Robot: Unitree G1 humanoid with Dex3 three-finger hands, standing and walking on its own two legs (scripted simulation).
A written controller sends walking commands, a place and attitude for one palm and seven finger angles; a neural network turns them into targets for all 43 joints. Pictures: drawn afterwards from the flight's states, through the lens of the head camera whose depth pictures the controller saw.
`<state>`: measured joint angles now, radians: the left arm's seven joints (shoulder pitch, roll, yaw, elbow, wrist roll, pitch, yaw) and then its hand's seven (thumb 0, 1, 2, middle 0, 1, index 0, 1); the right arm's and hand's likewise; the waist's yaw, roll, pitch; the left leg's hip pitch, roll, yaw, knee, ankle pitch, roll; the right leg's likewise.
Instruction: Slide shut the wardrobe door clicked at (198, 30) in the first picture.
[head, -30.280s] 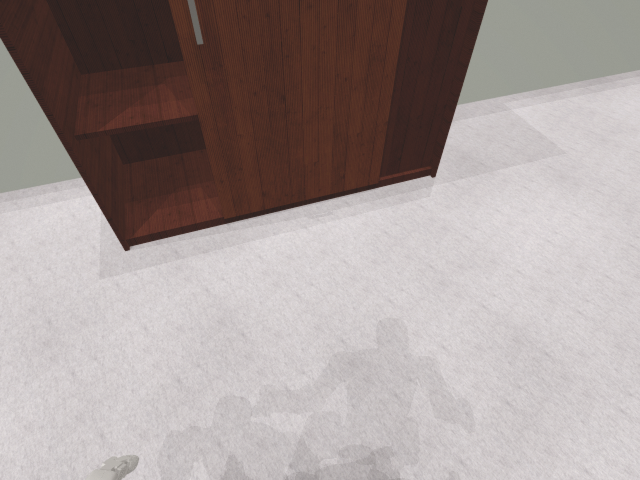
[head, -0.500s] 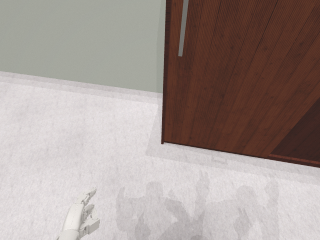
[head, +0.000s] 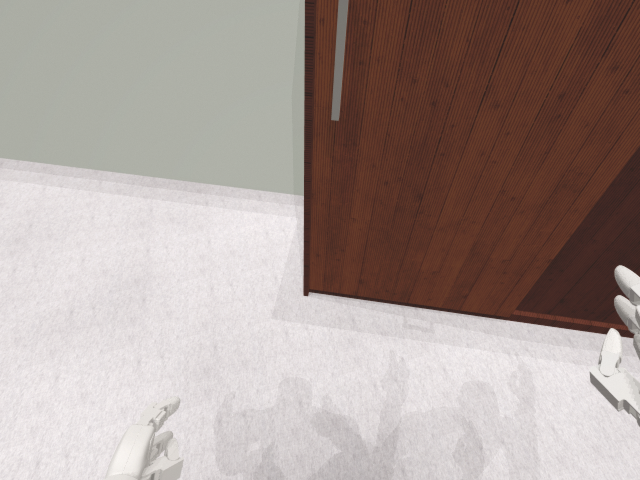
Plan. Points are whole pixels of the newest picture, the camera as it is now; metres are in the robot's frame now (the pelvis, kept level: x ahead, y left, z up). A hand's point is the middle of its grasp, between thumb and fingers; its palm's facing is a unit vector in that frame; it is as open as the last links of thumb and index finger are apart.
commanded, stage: let the arm hang, fingers relaxed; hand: right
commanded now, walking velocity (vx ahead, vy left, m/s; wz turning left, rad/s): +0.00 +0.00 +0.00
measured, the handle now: (340, 55) +0.85 +0.00 +0.15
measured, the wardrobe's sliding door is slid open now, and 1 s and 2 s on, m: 0.00 0.00 0.00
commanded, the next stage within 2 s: look to check the result in 1.04 s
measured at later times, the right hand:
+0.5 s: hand out of the picture -0.01 -0.24 -0.16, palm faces -0.03 +0.96 -0.28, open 7.2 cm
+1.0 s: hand out of the picture +0.13 -0.25 -0.13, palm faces -0.03 +0.95 -0.32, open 7.3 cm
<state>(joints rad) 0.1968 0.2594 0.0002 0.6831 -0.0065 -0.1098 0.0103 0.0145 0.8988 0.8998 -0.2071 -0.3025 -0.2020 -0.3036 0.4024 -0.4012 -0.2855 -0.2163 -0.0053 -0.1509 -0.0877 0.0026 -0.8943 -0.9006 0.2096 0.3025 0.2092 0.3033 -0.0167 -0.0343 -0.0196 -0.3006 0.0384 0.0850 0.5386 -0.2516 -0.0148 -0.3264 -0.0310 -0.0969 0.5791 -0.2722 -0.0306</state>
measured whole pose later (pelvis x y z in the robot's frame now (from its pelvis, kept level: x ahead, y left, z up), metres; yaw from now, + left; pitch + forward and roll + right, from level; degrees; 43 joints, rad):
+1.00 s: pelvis +0.01 -0.01 +0.02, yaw +0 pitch -1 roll +0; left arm 0.04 0.34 -0.01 1.11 0.02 -0.02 -0.01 0.01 0.90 0.90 -0.21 -0.30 -0.20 -0.30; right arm 0.04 -0.32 0.00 1.11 -0.02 -0.03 0.01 0.00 -0.91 -0.90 0.21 0.30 0.21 0.30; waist 0.01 0.00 0.02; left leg -0.13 0.06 0.08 0.32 -0.17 -0.03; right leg -0.13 0.01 -0.10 0.31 -0.16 -0.04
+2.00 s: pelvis +0.04 +0.02 +0.02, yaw +0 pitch -1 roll +0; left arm 0.08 0.34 -0.01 1.13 0.01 -0.01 0.00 0.01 0.90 0.90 -0.21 -0.30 -0.20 -0.30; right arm 0.08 -0.32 -0.01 1.13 -0.01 -0.03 0.00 0.00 -0.91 -0.90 0.21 0.30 0.21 0.30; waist 0.01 0.00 0.04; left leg -0.07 0.02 0.09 0.27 -0.18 0.00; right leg -0.08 -0.02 -0.10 0.26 -0.18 0.00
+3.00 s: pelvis +0.04 +0.02 +0.02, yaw +0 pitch -1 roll +0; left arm 0.09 0.34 -0.01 1.13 0.01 -0.01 0.00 0.01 0.90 0.90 -0.21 -0.30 -0.20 -0.30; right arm 0.09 -0.33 -0.01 1.14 -0.01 -0.02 0.00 0.00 -0.91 -0.90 0.21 0.30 0.21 0.30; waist 0.01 0.00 0.05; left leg -0.07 0.01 0.09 0.26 -0.18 0.01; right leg -0.07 -0.03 -0.10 0.26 -0.17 0.00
